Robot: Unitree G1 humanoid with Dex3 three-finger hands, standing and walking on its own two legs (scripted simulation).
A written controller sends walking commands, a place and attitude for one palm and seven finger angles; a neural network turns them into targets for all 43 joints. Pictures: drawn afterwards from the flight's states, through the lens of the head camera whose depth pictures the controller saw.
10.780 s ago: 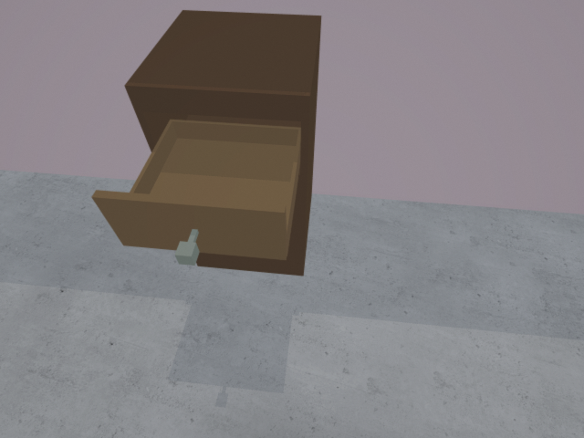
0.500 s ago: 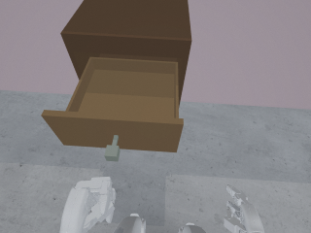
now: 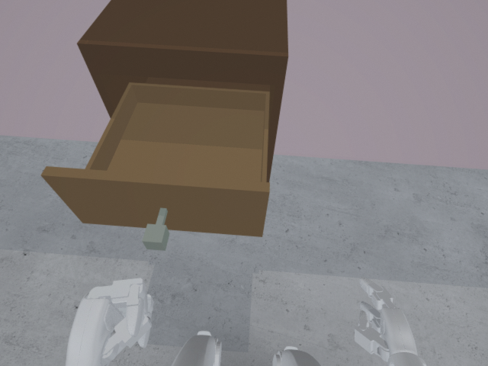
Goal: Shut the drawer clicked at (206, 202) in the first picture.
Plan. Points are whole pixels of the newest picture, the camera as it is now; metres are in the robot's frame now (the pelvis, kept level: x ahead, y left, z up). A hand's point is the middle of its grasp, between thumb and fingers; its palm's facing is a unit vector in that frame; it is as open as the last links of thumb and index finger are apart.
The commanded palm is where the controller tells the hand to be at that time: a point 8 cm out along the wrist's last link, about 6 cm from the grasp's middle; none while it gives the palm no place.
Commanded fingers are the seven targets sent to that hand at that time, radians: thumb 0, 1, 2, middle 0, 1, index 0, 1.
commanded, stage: bring the fist close to the handle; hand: left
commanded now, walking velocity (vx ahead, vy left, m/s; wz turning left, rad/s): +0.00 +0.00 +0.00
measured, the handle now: (159, 228) +0.35 +0.18 -0.02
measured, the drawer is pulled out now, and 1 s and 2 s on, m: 0.29 0.29 0.23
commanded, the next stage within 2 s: push the drawer shut in 1.16 s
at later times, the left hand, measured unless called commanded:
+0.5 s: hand (158, 293) +0.23 +0.15 +0.00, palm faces -0.04 -1.00 -0.02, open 3.3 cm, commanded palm +0.22 +0.20 +0.01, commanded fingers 0.00 0.90 0.90 -1.40 -1.60 -1.40 -1.60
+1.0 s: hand (168, 279) +0.26 +0.14 -0.02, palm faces -0.04 -1.00 -0.02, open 3.3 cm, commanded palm +0.24 +0.19 -0.02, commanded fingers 0.00 0.90 0.90 -1.40 -1.60 -1.40 -1.60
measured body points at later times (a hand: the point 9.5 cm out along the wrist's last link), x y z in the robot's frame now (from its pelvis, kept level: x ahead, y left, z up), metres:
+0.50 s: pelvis -0.01 +0.01 -0.03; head +0.08 +0.02 +0.42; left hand +0.23 +0.20 +0.01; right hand +0.16 -0.24 -0.11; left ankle +0.03 +0.11 -0.64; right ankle +0.00 -0.08 -0.64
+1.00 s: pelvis -0.01 +0.02 -0.04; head +0.09 +0.03 +0.40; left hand +0.26 +0.20 -0.01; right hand +0.17 -0.21 -0.14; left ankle +0.03 +0.11 -0.64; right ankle +0.00 -0.08 -0.64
